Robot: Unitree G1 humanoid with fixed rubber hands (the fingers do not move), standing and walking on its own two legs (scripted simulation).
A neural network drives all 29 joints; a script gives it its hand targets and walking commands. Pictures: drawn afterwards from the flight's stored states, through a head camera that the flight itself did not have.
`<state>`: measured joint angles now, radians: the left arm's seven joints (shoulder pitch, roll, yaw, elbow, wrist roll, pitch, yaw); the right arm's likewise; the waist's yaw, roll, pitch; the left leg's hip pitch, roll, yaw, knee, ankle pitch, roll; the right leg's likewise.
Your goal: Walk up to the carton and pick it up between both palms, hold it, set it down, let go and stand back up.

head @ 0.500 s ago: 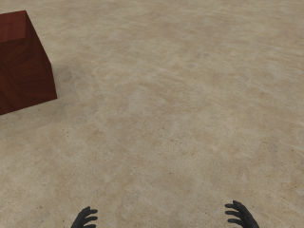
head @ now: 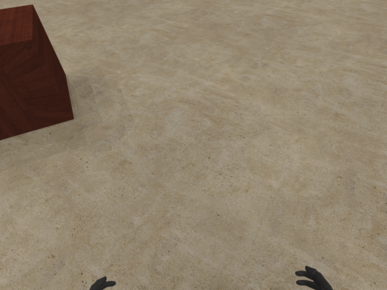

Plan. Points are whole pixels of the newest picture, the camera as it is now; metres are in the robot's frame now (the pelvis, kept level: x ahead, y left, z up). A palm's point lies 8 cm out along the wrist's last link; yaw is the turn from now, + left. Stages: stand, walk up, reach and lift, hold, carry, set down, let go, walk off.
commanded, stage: stand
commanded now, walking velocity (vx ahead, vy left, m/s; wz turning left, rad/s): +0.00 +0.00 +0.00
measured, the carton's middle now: out of the picture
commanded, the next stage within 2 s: walk up in 1.82 s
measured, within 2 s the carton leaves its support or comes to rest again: neither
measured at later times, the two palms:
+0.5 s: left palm out of the picture +0.11 +0.25 -0.09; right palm out of the picture +0.11 -0.24 -0.09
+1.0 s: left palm out of the picture +0.10 +0.25 -0.09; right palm out of the picture +0.10 -0.25 -0.09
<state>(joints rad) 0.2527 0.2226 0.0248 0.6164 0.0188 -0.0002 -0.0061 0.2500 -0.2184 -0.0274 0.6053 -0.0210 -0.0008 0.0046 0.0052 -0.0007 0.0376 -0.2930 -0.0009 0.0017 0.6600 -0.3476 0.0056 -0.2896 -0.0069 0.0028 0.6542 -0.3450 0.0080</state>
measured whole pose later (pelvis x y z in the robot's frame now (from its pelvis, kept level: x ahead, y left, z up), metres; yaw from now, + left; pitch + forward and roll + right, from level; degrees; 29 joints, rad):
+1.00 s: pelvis -0.01 +0.00 +0.01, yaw +0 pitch -2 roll +0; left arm 0.28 0.24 0.01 0.65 0.01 0.00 -0.01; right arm 0.28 -0.23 -0.02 0.64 -0.01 0.00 0.01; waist 0.00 0.00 0.04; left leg -0.26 0.00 0.00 0.60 -0.30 0.01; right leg -0.26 -0.01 0.01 0.60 -0.30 0.01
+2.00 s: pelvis -0.01 +0.00 +0.01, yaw +0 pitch -2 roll +0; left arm 0.29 0.25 0.01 0.69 0.01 0.00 0.00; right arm 0.30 -0.24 -0.01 0.68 -0.01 0.00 0.00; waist 0.00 0.00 0.04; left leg -0.24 0.00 0.00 0.56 -0.28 0.00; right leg -0.25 -0.01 0.01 0.57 -0.29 0.01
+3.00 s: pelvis +0.31 +0.26 +0.00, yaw +25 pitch -4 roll +0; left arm 0.45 0.24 0.03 0.68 0.05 -0.08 0.04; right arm 0.33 -0.33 -0.04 0.73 -0.06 0.03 0.07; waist 0.03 0.11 0.04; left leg -0.49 0.00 -0.01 1.28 -0.37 -0.02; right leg -0.28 -0.09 -0.17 0.66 -0.31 -0.02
